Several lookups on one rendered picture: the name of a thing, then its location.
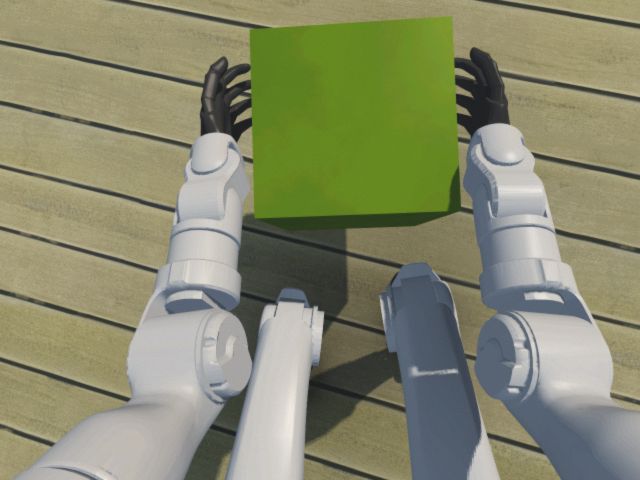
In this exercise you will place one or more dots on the robot right upper arm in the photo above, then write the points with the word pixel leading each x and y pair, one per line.
pixel 554 375

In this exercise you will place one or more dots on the carton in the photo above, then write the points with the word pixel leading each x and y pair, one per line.
pixel 354 125

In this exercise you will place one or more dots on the robot right hand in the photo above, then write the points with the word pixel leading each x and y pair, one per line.
pixel 489 104

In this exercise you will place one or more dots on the robot left upper arm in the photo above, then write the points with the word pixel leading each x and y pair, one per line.
pixel 182 369

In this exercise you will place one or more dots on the right robot thigh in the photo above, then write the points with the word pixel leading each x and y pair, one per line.
pixel 447 436

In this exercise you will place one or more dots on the left robot shin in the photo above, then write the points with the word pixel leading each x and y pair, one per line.
pixel 270 309

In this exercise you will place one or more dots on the right robot forearm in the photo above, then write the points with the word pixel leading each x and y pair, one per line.
pixel 522 267

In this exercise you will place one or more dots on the robot left hand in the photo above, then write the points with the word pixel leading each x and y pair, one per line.
pixel 217 116

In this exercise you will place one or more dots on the left robot forearm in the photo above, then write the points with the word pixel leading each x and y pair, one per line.
pixel 201 268

